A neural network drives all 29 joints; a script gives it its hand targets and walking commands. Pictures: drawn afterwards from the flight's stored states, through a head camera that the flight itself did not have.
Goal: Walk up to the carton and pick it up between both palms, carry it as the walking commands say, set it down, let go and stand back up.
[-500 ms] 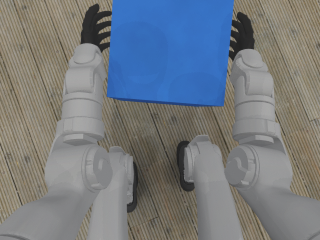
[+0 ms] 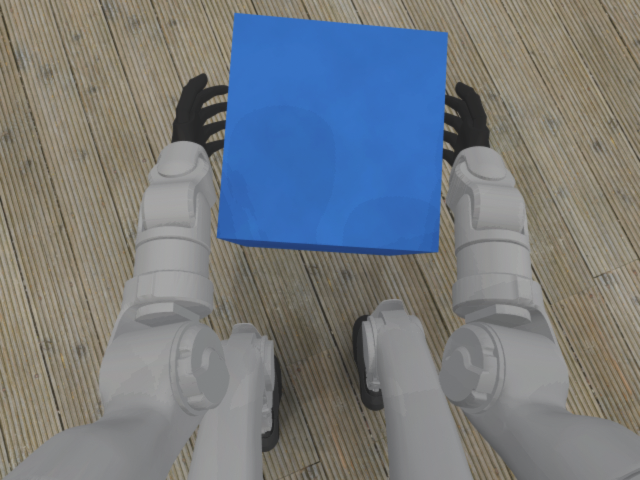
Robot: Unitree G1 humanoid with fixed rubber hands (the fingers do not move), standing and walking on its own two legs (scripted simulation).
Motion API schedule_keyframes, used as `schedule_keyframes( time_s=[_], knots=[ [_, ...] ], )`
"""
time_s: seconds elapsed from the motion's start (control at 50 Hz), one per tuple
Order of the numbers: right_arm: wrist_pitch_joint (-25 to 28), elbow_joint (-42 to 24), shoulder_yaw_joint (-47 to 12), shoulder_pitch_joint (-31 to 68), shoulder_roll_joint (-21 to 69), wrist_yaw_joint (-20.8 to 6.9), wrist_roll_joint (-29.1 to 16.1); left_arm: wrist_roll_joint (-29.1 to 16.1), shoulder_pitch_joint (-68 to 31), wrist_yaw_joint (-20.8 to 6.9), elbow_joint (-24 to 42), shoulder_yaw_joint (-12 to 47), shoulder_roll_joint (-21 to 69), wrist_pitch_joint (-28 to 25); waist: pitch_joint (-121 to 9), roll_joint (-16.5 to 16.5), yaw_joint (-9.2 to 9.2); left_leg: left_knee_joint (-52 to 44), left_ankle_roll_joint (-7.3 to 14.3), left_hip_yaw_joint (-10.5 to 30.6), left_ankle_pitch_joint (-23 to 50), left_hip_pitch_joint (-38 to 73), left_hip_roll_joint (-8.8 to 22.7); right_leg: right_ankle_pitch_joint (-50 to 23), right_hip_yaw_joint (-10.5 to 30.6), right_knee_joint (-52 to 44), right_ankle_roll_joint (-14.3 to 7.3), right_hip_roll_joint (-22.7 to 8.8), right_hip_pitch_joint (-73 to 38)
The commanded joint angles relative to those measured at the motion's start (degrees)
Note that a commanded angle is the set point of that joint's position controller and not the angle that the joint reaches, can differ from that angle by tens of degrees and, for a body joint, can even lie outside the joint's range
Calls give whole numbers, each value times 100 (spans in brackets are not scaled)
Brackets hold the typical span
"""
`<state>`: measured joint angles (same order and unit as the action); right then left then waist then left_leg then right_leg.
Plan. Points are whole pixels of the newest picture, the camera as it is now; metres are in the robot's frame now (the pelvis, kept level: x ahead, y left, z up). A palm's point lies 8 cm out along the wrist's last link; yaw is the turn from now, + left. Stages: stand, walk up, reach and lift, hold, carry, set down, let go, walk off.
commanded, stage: reach and lift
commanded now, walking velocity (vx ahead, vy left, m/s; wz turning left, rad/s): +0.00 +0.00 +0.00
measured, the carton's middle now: (328, 159) +0.49 -0.05 -0.13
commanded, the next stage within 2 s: none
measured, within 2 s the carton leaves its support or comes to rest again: neither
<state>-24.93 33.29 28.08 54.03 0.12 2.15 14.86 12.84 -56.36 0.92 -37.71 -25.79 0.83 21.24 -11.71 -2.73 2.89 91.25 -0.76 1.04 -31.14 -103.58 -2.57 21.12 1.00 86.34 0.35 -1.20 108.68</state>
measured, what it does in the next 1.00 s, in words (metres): rises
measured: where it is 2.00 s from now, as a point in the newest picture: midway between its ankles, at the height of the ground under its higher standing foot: (319, 398)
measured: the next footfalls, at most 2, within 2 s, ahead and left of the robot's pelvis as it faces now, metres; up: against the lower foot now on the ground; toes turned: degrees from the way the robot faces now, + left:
none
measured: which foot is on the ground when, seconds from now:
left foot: down 0.00-1.00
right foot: down 0.00-1.00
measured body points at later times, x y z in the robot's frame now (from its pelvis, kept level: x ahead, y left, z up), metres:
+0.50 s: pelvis +0.02 +0.00 +0.07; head +0.22 -0.02 +0.47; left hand +0.48 +0.11 +0.02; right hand +0.45 -0.21 +0.01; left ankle +0.07 +0.12 -0.51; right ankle +0.12 -0.13 -0.51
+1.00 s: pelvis +0.04 +0.00 +0.14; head +0.20 -0.02 +0.55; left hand +0.46 +0.12 +0.09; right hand +0.42 -0.20 +0.09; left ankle +0.07 +0.12 -0.51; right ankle +0.12 -0.13 -0.51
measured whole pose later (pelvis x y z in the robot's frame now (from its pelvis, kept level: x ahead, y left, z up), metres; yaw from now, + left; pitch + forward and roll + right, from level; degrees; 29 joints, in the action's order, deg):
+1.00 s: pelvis +0.04 +0.00 +0.14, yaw -1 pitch +33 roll +0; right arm -23.6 24.4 27.3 34.1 8.1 -0.5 18.4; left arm 15.5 -35.3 -1.7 -29.6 -25.0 7.5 21.0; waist -12.9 -3.0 3.3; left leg 59.6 -0.2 2.3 -23.2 -69.1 -2.0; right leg 14.6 0.2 55.0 0.5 -0.9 73.1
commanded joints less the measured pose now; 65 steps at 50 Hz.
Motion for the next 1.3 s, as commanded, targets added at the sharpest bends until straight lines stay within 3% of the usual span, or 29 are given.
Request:
schedule_keyframes(
  time_s=[0.0, 0.66, 1.28],
  knots=[
    [175, 153, -3148, 3621, 5553, -1833, -1087, -963, -3306, -1697, -338, 2953, 5739, -16, -5432, 142, 191, -1330, 88, -332, 1010, 1713, -821, -1259, -435, -658, 60, 912, -4743],
    [181, -103, -3398, 1767, 5970, -2033, -794, -753, -1685, -1851, 93, 3237, 6089, -56, -4509, 90, 160, -3187, 78, -23, 1626, 3520, -699, -1799, -255, -2416, 3, 920, -6356],
    [131, -610, -3624, 78, 6122, -2198, -457, -493, -255, -2113, 648, 3417, 5921, -84, -3222, 83, 190, -5377, 118, 141, 2256, 5440, -463, -2555, -32, -4547, -7, 661, -8684]
  ],
)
